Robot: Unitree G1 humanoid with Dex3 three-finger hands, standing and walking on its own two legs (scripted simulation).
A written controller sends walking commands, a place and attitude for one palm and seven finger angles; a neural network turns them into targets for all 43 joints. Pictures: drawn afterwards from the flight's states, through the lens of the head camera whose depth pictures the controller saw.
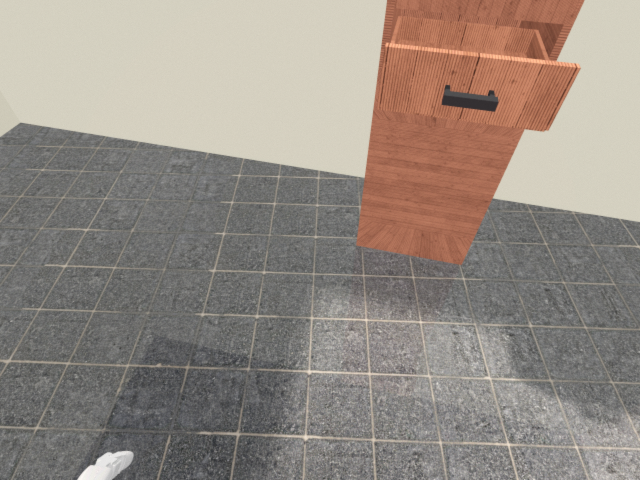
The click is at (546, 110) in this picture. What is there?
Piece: drawer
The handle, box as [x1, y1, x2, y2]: [442, 85, 497, 111]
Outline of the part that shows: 445,85 442,104 493,111 496,107 497,97 494,96 492,90 489,90 488,95 486,96 450,91 449,85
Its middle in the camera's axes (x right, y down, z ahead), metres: +0.32 -0.30 +0.82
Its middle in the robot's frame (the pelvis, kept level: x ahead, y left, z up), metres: +0.84 -0.28 +0.07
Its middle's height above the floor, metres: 0.84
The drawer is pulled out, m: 0.23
